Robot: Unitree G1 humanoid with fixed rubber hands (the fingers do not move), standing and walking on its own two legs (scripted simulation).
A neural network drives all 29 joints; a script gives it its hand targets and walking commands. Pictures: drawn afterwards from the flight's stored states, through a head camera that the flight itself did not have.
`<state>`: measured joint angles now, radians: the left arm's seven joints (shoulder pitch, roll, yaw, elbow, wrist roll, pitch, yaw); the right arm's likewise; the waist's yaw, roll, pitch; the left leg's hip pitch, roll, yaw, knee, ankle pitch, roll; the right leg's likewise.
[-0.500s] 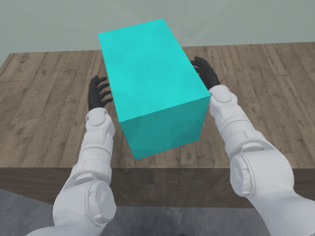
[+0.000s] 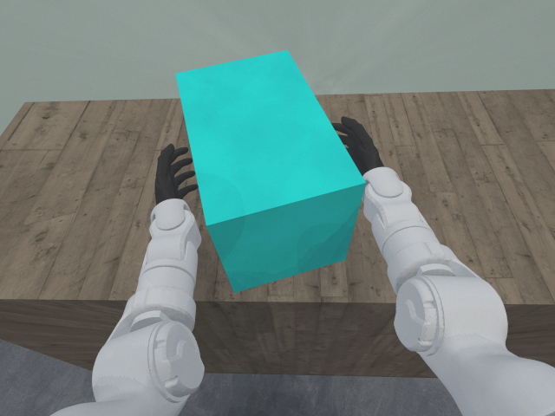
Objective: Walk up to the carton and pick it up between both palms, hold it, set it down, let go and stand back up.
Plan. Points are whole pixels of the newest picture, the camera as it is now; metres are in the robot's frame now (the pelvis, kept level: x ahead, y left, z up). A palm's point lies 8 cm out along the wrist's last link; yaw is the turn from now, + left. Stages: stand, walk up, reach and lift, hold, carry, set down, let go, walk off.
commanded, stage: reach and lift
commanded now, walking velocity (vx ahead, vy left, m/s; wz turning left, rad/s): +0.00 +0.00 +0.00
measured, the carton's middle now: (261, 168) +0.49 +0.10 +0.04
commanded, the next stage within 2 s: none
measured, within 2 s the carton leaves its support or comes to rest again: leaves its support in 0.96 s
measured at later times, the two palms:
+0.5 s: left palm (172, 199) +0.38 +0.21 +0.07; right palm (366, 168) +0.46 -0.07 +0.08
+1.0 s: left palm (172, 207) +0.37 +0.20 +0.08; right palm (371, 178) +0.44 -0.08 +0.08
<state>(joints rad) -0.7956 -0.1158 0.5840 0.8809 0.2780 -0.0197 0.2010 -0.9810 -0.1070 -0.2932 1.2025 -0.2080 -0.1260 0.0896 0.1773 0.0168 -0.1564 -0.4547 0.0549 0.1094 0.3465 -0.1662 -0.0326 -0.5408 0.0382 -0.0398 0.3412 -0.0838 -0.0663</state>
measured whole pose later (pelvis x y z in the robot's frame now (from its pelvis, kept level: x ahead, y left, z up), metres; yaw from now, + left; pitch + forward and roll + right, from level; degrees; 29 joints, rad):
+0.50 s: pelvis +0.00 +0.00 +0.00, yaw +0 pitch +16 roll +1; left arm -0.79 -0.12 0.55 0.88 0.25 -0.02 0.24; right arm -0.98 -0.11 -0.29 1.23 -0.21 -0.16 0.08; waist 0.18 0.02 -0.16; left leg -0.45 0.05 0.11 0.35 -0.16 -0.03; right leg -0.54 0.04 -0.04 0.34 -0.08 -0.07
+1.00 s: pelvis -0.01 +0.00 +0.00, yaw +0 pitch +15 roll +1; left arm -0.79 -0.10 0.51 0.93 0.14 -0.01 0.28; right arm -0.98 -0.11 -0.29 1.30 -0.21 -0.19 0.06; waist 0.18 0.02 -0.18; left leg -0.45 0.05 0.11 0.35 -0.15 -0.03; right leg -0.54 0.04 -0.04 0.34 -0.06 -0.07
